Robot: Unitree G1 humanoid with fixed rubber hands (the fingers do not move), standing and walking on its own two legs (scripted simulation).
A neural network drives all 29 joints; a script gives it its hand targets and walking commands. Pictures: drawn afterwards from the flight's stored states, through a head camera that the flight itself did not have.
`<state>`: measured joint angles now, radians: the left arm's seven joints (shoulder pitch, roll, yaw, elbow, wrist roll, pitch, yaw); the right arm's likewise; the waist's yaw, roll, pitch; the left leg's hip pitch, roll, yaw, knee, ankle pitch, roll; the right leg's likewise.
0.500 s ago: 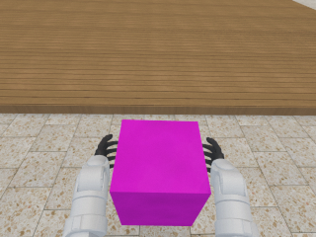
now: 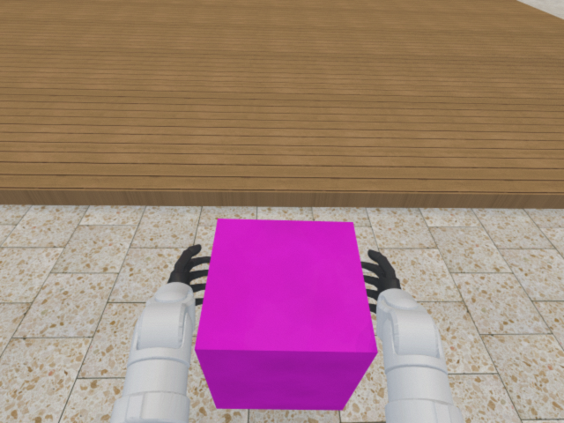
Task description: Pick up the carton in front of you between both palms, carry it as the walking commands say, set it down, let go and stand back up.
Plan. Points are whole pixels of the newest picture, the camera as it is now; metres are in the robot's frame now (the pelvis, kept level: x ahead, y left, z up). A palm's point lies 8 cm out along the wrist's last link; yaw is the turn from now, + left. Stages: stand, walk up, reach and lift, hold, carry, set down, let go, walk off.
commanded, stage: hold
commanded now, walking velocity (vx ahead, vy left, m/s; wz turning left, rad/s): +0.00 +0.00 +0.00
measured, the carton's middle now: (282, 318) +0.29 +0.00 -0.03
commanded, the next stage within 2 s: carry in 0.28 s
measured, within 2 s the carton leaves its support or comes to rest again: neither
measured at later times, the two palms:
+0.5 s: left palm (184, 274) +0.31 +0.15 +0.06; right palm (388, 280) +0.31 -0.15 +0.06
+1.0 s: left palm (227, 174) +0.54 +0.11 +0.08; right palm (381, 183) +0.53 -0.19 +0.07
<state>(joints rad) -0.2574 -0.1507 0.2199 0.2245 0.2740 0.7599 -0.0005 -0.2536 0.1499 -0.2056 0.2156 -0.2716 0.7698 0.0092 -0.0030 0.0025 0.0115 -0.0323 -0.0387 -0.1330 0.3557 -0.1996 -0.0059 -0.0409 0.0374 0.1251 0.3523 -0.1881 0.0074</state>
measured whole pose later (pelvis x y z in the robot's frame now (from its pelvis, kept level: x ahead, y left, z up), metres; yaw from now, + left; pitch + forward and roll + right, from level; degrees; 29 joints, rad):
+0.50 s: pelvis +0.03 +0.00 -0.01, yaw +0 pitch +2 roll +0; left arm -0.20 -0.13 0.16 0.01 0.18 0.88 0.04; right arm -0.20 0.14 -0.14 0.01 -0.19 0.88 -0.04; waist 0.00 0.00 -0.14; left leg -0.25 0.01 -0.04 0.53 -0.31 -0.01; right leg -0.27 -0.01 0.02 0.57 -0.36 0.00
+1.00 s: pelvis +0.26 -0.03 -0.02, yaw +2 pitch +4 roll -1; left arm -0.19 -0.14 0.12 -0.37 0.09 1.21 0.10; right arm -0.17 0.13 -0.11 -0.41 -0.10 1.23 -0.10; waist -0.03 0.04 -0.09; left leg -0.02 0.10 0.11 0.47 -0.49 -0.04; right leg -0.48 -0.02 -0.23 0.52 -0.14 -0.05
